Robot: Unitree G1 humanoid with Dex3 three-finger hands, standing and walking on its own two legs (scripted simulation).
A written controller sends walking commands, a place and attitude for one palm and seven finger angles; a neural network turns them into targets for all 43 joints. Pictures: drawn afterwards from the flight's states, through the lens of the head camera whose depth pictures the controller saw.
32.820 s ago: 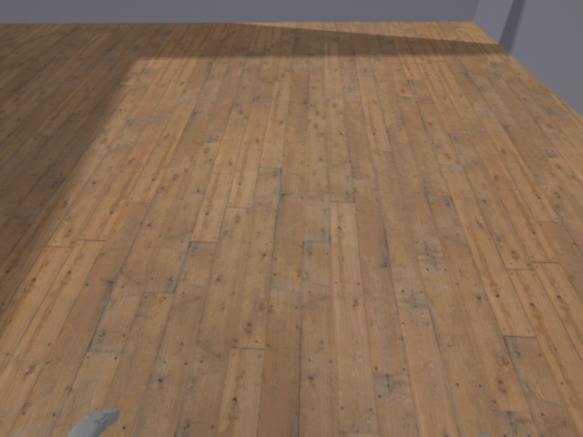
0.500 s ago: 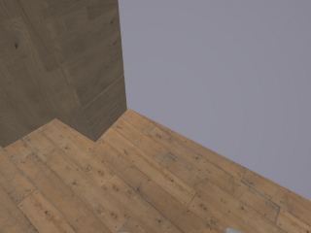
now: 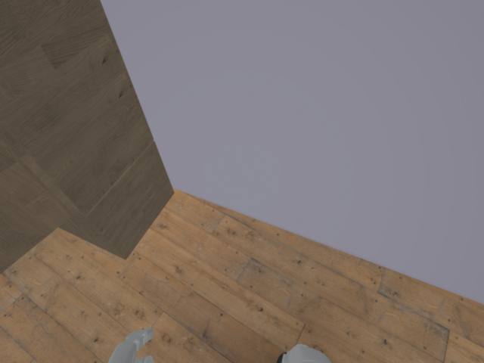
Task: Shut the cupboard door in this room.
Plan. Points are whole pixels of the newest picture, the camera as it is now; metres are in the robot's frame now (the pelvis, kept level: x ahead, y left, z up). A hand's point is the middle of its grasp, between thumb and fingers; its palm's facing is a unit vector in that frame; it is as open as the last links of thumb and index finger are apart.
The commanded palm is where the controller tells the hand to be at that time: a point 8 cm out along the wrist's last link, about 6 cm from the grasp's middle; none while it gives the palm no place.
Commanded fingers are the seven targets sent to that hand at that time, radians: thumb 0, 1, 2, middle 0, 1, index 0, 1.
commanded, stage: turn to face it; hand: left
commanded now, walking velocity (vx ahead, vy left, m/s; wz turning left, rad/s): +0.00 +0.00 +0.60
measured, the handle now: out of the picture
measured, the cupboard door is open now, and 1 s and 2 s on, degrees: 78 78 78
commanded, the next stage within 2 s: take the last steps up to it in 1.46 s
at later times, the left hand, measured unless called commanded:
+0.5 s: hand out of the picture +0.01 +0.27 -0.16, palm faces +0.33 -0.92 -0.21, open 7.4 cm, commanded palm none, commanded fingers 0.00 0.90 0.90 -0.20 -0.30 -0.20 -0.30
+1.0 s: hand out of the picture +0.01 +0.20 -0.12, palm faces +0.55 -0.78 -0.30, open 7.4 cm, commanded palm none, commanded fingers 0.00 0.90 0.90 -0.20 -0.30 -0.20 -0.30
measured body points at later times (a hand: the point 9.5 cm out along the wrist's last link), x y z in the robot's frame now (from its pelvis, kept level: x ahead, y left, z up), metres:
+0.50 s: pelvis +0.00 +0.04 +0.01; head +0.03 +0.08 +0.46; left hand +0.00 +0.31 -0.15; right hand +0.14 -0.19 -0.11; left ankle +0.00 +0.13 -0.72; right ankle +0.06 -0.11 -0.64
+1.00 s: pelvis +0.02 -0.02 +0.02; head +0.08 -0.04 +0.46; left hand -0.02 +0.24 -0.10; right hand +0.22 -0.21 -0.15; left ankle -0.07 +0.09 -0.63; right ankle +0.07 -0.11 -0.72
